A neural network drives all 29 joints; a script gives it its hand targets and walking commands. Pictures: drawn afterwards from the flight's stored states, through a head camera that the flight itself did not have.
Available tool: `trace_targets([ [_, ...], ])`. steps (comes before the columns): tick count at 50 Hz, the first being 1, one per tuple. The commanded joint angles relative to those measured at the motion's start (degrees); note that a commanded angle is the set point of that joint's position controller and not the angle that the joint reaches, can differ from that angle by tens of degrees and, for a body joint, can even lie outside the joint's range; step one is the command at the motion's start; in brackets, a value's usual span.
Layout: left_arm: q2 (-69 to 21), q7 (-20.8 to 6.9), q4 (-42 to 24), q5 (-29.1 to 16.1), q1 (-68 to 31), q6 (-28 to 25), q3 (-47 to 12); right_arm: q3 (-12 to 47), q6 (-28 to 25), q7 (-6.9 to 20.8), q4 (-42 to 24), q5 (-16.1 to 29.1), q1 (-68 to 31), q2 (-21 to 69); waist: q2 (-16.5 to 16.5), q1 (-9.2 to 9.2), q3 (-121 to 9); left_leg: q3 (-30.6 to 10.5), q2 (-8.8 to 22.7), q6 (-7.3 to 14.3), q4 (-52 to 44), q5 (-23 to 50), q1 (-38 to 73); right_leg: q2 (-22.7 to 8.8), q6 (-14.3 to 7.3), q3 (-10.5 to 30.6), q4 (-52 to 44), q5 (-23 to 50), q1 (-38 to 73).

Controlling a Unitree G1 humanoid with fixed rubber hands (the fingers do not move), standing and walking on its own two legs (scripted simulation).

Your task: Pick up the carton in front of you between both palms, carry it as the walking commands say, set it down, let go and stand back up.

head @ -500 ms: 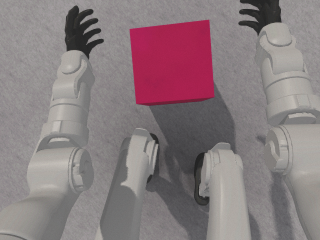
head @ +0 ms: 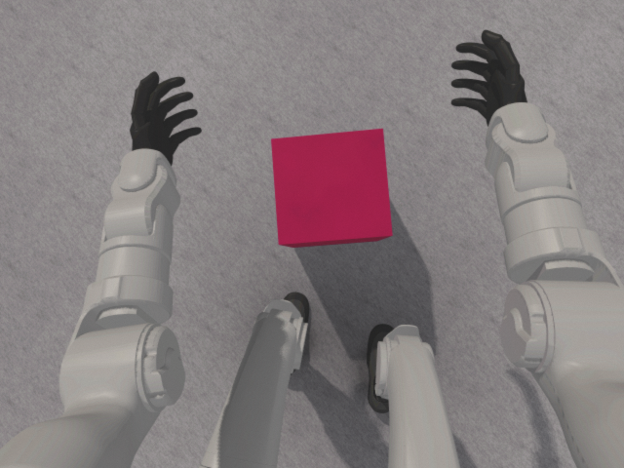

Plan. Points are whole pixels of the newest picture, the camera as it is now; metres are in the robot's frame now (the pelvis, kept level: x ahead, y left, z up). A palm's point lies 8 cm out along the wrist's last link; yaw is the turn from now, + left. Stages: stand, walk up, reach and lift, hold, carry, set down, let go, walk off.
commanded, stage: let go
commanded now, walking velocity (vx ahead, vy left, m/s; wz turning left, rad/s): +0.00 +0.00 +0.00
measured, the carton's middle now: (331, 197) +0.47 +0.06 -0.49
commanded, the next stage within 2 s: stand in 1.36 s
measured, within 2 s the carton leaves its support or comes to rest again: neither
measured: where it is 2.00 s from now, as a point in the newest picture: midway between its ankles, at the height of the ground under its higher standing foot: (334, 365)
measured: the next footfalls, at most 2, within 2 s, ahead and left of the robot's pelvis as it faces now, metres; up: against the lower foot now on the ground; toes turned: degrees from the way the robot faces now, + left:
none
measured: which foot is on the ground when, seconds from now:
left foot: down 0.00-1.00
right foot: down 0.00-1.00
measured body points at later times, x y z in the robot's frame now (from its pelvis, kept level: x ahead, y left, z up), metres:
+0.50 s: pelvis +0.06 +0.02 +0.12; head +0.25 +0.02 +0.53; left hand +0.34 +0.27 +0.02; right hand +0.40 -0.17 +0.01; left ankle +0.10 +0.12 -0.58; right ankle +0.05 -0.12 -0.58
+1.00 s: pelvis +0.10 -0.01 +0.17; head +0.13 -0.01 +0.61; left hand +0.27 +0.22 +0.09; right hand +0.28 -0.25 +0.09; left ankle +0.10 +0.12 -0.58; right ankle +0.05 -0.12 -0.58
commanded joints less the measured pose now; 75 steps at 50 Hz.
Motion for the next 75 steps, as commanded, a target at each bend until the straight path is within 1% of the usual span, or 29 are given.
trace_targets([
  [1, 5.85, -0.71, -5.28, 1.56, -7.83, -1.76, 0.86, -1.48, -1.62, 0.13, -5.24, -1.26, -11.70, -4.04, -3.85, 1.65, -50.97, 5.72, -1.81, -2.16, -7.18, 19.77, 37.18, 1.64, 1.14, -2.83, -11.40, 14.26, 27.53],
  [5, 5.93, -2.62, -6.74, 4.23, -0.72, -2.54, 0.27, -2.89, -2.09, -1.34, -7.69, -3.54, -2.94, -0.89, -3.35, 0.85, -54.43, 5.66, -1.87, -1.56, -10.62, 23.83, 44.39, 1.80, 1.44, -2.71, -15.26, 19.36, 34.01],
  [9, 6.60, -5.18, -10.19, 6.47, 8.88, -2.90, -2.30, -3.76, -2.50, -4.01, -14.62, -5.62, 9.41, 3.53, -1.76, 0.25, -54.67, 5.27, -1.75, -0.58, -14.62, 27.33, 53.52, 1.90, 1.87, -2.55, -19.93, 22.67, 40.10],
  [12, 7.67, -6.77, -13.06, 7.22, 15.25, -3.16, -4.66, -2.97, -3.27, -5.44, -21.08, -5.73, 16.36, 5.22, -0.22, 0.08, -49.57, 4.20, -1.37, 0.06, -18.00, 26.98, 60.22, 1.89, 2.03, -2.57, -24.21, 20.64, 41.75],
  [14, 8.06, -7.49, -14.59, 6.86, 19.05, -3.58, -6.33, -2.16, -4.01, -5.83, -24.52, -5.22, 20.18, 5.63, 0.52, -0.24, -44.97, 3.22, -1.08, 0.23, -20.35, 25.75, 64.25, 1.78, 1.96, -2.74, -27.05, 18.05, 42.30],
  [17, 7.83, -8.16, -15.49, 5.46, 25.32, -4.54, -9.01, -0.83, -5.29, -5.46, -26.86, -4.20, 26.37, 5.83, 1.38, -0.92, -38.10, 1.66, -0.45, 0.19, -23.71, 24.06, 69.75, 1.34, 1.59, -2.98, -30.75, 14.19, 42.71],
  [21, 6.97, -8.14, -15.46, 3.35, 34.68, -5.97, -11.92, 0.23, -7.03, -3.98, -25.85, -3.28, 36.35, 5.55, 2.58, -1.81, -31.12, -0.31, 0.50, -0.33, -27.60, 24.44, 77.01, 0.85, 0.95, -3.22, -34.44, 11.78, 44.50],
  [25, 6.11, -7.39, -16.57, 1.91, 43.93, -7.34, -14.52, 0.88, -8.78, -2.58, -24.69, -2.67, 46.24, 4.95, 3.90, -2.64, -26.31, -1.88, 1.10, -0.85, -30.68, 29.34, 84.28, 0.65, 0.34, -3.10, -37.50, 13.16, 48.31],
  [30, 5.80, -6.10, -20.17, 1.35, 54.08, -8.82, -16.93, 1.77, -10.92, -1.34, -25.35, -1.86, 56.57, 3.54, 5.58, -3.55, -20.78, -2.72, 1.14, -1.34, -34.72, 36.14, 92.04, 0.60, -0.14, -2.47, -42.21, 16.70, 56.04],
  [33, 6.13, -5.58, -22.21, 1.19, 58.93, -9.34, -17.74, 2.67, -11.83, -0.76, -26.51, -1.31, 61.86, 2.67, 5.27, -4.34, -16.07, -2.38, 0.71, -1.47, -38.27, 36.16, 94.27, 0.48, -0.22, -2.04, -45.85, 19.04, 63.19],
  [38, 6.99, -5.74, -23.07, 0.78, 62.11, -9.12, -18.16, 4.50, -11.81, 0.08, -28.37, -0.44, 68.31, 2.60, 0.84, -6.29, -7.47, -0.37, -0.64, -0.90, -43.59, 28.36, 92.80, -0.69, 0.36, -1.09, -50.66, 23.42, 75.54],
  [42, 7.74, -6.07, -22.54, 1.10, 63.79, -7.70, -18.05, 5.79, -10.51, 1.21, -30.52, 0.39, 72.56, 2.27, -1.11, -7.21, -1.95, 0.69, -1.50, -0.38, -46.46, 24.23, 94.09, -1.72, 0.89, -0.69, -53.62, 25.67, 80.78],
  [44, 8.07, -6.13, -21.94, 1.49, 63.80, -6.78, -17.77, 6.36, -9.60, 1.81, -31.40, 0.88, 73.48, 2.05, -1.16, -7.39, 0.81, 1.03, -1.82, -0.19, -47.37, 22.18, 94.87, -2.28, 0.97, -0.55, -54.73, 25.45, 81.79],
  [48, 8.62, -6.12, -21.44, 2.72, 64.13, -4.74, -17.11, 7.32, -7.57, 2.90, -33.06, 1.81, 74.53, 1.63, 0.26, -7.05, 5.39, 1.59, -2.30, -0.07, -48.33, 18.88, 96.68, -3.10, 0.75, -0.26, -56.43, 23.78, 82.79],
  [52, 8.89, -6.07, -21.26, 3.89, 63.66, -2.99, -16.51, 7.69, -5.83, 3.51, -34.09, 2.18, 74.49, 1.37, 1.28, -6.68, 8.25, 1.99, -2.52, 0.00, -48.31, 17.17, 98.21, -3.41, 0.56, -0.16, -57.11, 22.70, 83.16],
  [56, 8.81, -6.24, -21.57, 4.47, 62.89, -1.81, -16.28, 7.51, -4.61, 3.62, -34.51, 1.87, 74.07, 1.23, 1.06, -6.72, 9.51, 2.20, -2.57, 0.01, -47.77, 16.39, 99.33, -3.39, 0.52, -0.23, -56.93, 22.40, 83.11],
  [58, 8.67, -6.35, -21.94, 4.51, 62.78, -1.52, -16.31, 7.29, -4.24, 3.51, -34.58, 1.57, 74.34, 1.13, 0.63, -7.00, 9.45, 2.23, -2.61, -0.01, -47.63, 16.76, 99.93, -3.27, 0.57, -0.27, -56.61, 23.25, 83.36],
  [59, 10.91, -4.92, -25.14, 5.77, 59.69, 1.26, -15.64, 7.05, -5.93, 2.40, -31.69, 2.11, 77.20, 0.43, 2.32, -7.81, 5.98, 2.39, -3.94, -0.07, -46.04, 15.56, 97.39, -3.55, 0.61, 0.35, -54.28, 28.92, 86.41],
  [60, 10.58, -4.25, -24.63, 5.28, 61.52, 2.03, -16.60, 7.47, -6.18, 1.77, -31.66, 2.33, 76.74, 1.00, 0.46, -7.85, 5.82, 1.95, -3.78, 0.26, -45.65, 15.51, 96.47, -3.46, 0.96, 0.15, -52.97, 31.25, 87.04],
  [61, 10.24, -3.87, -24.65, 5.00, 61.99, 2.40, -16.90, 7.71, -6.20, 1.50, -31.96, 2.41, 76.42, 1.15, 0.08, -7.73, 5.86, 1.84, -3.79, 0.34, -45.55, 15.53, 95.83, -3.35, 1.10, 0.10, -52.63, 31.62, 87.18],
  [64, 9.17, -3.26, -24.96, 4.37, 62.13, 3.15, -17.67, 7.78, -6.17, 1.27, -32.44, 2.38, 75.15, 0.84, -0.51, -7.76, 6.95, 1.53, -3.38, 0.22, -45.47, 15.98, 94.74, -2.97, 0.83, -0.43, -52.73, 29.69, 86.45],
  [68, 8.45, -2.79, -25.53, 4.14, 61.99, 3.94, -17.96, 7.27, -5.63, 1.44, -32.07, 1.94, 75.27, 0.40, 0.67, -7.87, 8.07, 1.03, -2.60, -0.32, -45.64, 16.30, 94.86, -2.24, 0.25, -1.39, -53.08, 25.38, 85.51],
  [69, 12.31, -1.23, -17.03, 5.58, 65.42, -3.55, -17.00, 6.37, -9.01, -0.52, -22.17, -0.83, 84.67, -4.62, -3.47, -8.90, 8.59, -5.07, 4.48, -1.31, -49.24, 1.63, 81.19, -6.47, 0.69, -2.29, -51.95, -3.89, 85.59],
  [70, 12.16, -0.39, -16.62, 6.57, 68.31, -6.52, -17.02, 5.69, -10.37, -1.37, -21.60, -1.05, 83.49, -6.97, -1.10, -6.95, 12.60, -6.50, 4.18, -1.48, -50.83, -6.35, 77.14, -7.57, 0.10, 1.00, -53.19, -9.25, 83.32],
  [71, 11.85, -0.18, -15.37, 6.81, 68.00, -8.40, -17.32, 6.21, -11.59, -1.32, -21.54, -0.93, 81.19, -5.50, -0.10, -7.00, 13.79, -6.88, 3.65, -1.35, -50.91, -6.39, 74.51, -8.19, -0.31, 1.84, -52.88, -9.19, 81.88],
  [72, 11.71, -0.12, -14.77, 6.61, 67.26, -9.76, -17.48, 6.77, -12.73, -1.08, -20.96, -0.73, 80.45, -3.95, 1.45, -7.04, 12.47, -7.24, 3.31, -1.02, -50.34, -4.10, 74.15, -8.74, -0.65, 2.41, -52.16, -6.86, 82.21],
  [73, 11.60, -0.09, -14.18, 6.31, 66.97, -10.73, -17.51, 7.22, -13.58, -0.67, -20.18, -0.39, 80.00, -2.68, 3.14, -6.88, 9.72, -7.62, 3.09, -0.43, -49.44, -0.90, 74.77, -8.89, -0.64, 2.20, -51.14, -3.36, 83.57],
  [74, 12.05, -0.19, -13.43, 5.93, 66.85, -11.41, -17.37, 7.39, -14.37, -0.15, -19.69, -0.29, 79.46, -2.35, 4.06, -6.61, 6.16, -7.62, 2.76, 0.11, -48.40, 2.67, 75.86, -9.38, -0.81, 2.39, -50.26, -0.95, 84.59],
  [75, 12.13, -0.26, -12.71, 5.69, 66.94, -11.89, -17.40, 7.39, -15.00, 0.17, -19.25, -0.20, 79.11, -2.28, 4.06, -6.52, 4.09, -7.92, 2.97, 0.61, -47.09, 7.08, 77.25, -9.36, -0.89, 2.03, -49.35, 1.68, 84.82],
])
